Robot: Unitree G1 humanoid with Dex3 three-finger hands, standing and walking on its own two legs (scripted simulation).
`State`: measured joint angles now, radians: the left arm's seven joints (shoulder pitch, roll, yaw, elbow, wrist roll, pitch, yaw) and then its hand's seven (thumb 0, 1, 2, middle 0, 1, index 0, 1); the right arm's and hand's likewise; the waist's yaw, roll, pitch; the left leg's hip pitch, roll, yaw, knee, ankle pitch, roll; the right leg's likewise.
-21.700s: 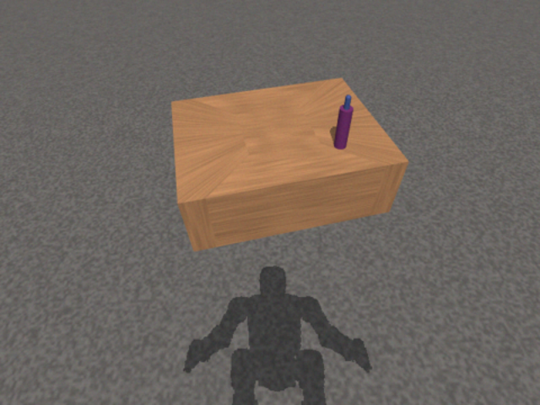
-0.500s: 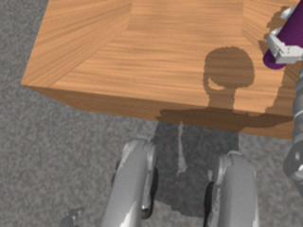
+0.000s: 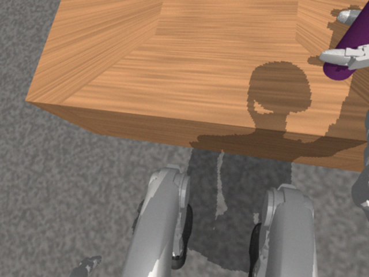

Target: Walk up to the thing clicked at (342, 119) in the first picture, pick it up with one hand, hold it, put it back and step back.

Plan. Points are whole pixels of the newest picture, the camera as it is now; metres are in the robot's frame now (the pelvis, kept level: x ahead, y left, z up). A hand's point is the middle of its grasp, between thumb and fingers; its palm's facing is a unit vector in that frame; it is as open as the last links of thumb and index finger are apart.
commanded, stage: open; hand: right
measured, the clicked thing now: out of the picture +0.57 -0.21 +0.05
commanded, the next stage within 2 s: withdraw in 0.08 s
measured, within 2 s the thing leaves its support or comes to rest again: neither
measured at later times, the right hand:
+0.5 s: hand out of the picture +0.58 -0.24 +0.07, palm faces +0.16 +0.99 -0.05, open 17.3 cm
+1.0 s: hand out of the picture +0.57 -0.36 +0.18, palm faces +0.35 +0.86 -0.36, open 17.3 cm
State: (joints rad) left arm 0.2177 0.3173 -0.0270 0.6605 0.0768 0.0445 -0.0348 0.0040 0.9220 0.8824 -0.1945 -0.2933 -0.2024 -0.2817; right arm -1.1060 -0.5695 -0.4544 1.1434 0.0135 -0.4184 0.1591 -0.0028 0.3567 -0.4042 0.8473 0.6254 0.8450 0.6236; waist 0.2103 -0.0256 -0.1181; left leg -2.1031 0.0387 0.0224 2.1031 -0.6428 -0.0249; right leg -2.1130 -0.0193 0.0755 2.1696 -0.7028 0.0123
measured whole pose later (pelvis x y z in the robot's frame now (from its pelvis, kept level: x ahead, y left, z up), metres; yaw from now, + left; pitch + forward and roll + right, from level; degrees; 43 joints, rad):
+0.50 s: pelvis +0.00 +0.00 +0.01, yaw +1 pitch +36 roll +4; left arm 0.22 0.32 -0.04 0.64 0.05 0.08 -0.02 0.00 0.93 0.87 -0.19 -0.29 -0.20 -0.28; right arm -1.12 -0.70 -0.54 1.11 -0.01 -0.34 0.21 -0.02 0.57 -0.06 0.11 0.09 0.11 0.09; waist 0.23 -0.03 -0.10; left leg -2.06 0.03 0.03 2.05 -0.62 -0.03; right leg -2.07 -0.03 0.08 2.13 -0.69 0.01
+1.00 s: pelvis +0.02 -0.01 +0.15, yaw +2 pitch +34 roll +6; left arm 0.26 0.29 -0.05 0.59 0.02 0.15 -0.06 0.00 0.91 0.89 -0.20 -0.30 -0.20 -0.29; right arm -1.09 -0.90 -0.51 1.21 -0.22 -0.09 0.04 -0.02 0.52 -0.08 0.06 0.06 0.07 0.06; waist 0.20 -0.02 -0.10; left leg -1.63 0.00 0.04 1.59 -0.54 -0.03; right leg -1.65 -0.07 0.06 1.70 -0.63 0.00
